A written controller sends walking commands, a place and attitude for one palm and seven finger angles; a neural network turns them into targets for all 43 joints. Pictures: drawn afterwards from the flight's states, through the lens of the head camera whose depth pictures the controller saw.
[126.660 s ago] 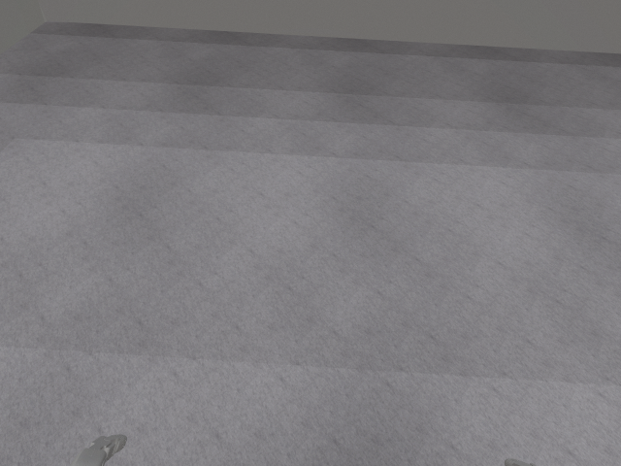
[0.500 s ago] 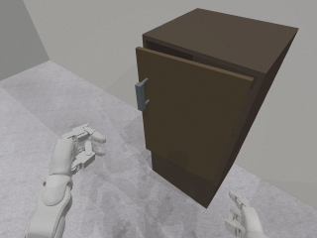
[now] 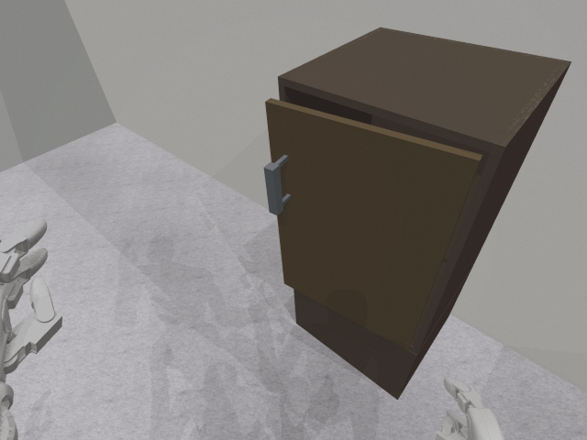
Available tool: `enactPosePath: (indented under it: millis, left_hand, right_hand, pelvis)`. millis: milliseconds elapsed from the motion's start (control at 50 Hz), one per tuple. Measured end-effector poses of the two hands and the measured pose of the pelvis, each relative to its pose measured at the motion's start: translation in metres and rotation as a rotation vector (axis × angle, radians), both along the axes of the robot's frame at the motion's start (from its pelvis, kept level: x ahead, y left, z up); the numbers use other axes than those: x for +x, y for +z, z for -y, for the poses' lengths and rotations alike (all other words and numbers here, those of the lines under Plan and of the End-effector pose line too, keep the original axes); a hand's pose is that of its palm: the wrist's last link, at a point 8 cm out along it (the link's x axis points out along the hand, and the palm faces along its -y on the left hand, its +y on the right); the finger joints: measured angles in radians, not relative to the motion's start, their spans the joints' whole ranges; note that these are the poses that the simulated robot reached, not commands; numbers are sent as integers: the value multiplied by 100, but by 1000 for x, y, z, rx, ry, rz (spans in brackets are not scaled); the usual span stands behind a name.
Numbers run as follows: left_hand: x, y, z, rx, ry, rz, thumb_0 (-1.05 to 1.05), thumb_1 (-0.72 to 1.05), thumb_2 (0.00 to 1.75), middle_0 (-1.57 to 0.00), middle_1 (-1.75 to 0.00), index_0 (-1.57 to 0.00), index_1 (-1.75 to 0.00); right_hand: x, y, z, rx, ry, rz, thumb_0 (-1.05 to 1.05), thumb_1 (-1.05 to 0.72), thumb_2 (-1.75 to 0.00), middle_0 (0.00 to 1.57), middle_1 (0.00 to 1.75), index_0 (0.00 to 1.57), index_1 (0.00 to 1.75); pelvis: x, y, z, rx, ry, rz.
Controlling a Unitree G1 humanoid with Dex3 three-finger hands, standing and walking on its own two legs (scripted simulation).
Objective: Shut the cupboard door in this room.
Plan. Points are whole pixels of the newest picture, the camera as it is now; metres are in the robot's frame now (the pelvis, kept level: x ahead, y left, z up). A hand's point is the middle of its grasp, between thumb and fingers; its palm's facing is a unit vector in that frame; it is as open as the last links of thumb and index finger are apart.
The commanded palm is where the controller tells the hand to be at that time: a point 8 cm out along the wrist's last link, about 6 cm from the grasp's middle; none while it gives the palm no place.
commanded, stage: draw the hand back to the body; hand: left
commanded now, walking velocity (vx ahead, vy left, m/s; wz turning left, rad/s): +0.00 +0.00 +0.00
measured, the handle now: (279, 184) +0.62 +0.12 +0.00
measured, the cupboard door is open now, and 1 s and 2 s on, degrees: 7 7 7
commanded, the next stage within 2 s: step back with the hand held close in 0.26 s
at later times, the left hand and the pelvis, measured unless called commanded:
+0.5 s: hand (84, 317) +0.19 +0.25 +0.15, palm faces +0.44 -0.78 -0.44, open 7.4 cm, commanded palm +0.13 +0.28 +0.17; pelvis -0.01 -0.02 +0.00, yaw +0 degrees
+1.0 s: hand (31, 367) +0.13 +0.27 +0.15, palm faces +0.41 -0.77 -0.48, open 7.4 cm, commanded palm +0.08 +0.31 +0.17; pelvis -0.07 +0.01 -0.02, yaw -1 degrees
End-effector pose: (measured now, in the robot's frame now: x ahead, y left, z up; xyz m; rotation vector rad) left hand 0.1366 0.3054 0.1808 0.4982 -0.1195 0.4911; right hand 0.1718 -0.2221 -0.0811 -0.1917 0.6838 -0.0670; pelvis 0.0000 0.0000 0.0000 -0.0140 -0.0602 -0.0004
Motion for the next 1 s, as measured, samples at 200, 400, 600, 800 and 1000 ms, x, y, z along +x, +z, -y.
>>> enactPosePath:
  millis: [200,400,600,800,1000]
  left_hand:
    - [7,-16,19,-66,-38,-15,1,89,90,-22,-32,-22,-32]
    - [8,-4,23,-20,-50,11,1,89,90,-21,-31,-21,-30]
    - [12,-13,18,26,-89,-31,1,89,90,-21,-31,-21,-30]
    - [2,1,0,110,-145,11,1,89,90,-21,-31,-21,-30]
    - [-43,-10,-5,104,-128,59,1,89,90,-21,-31,-21,-30]
  right_hand:
    - [0,6,8,-9,-7,33,2,-91,-90,20,30,20,30]
    - [-3,4,15,9,-23,35,2,-91,-90,20,30,20,30]
    - [-22,-7,31,-36,-97,-62,2,-91,-90,20,30,20,30]
    - [-48,2,21,-67,-153,-63,2,-91,-90,20,30,20,30]
    - [-84,4,11,-74,-123,-22,2,-91,-89,21,30,20,30]
  pelvis:
    - [-4,0,10,6,-4,1]
    - [-5,1,17,6,-11,7]
    - [-11,-4,7,-7,-4,-72]
    - [-32,-8,-8,7,-27,-75]
    - [-69,-16,-10,-2,-23,-60]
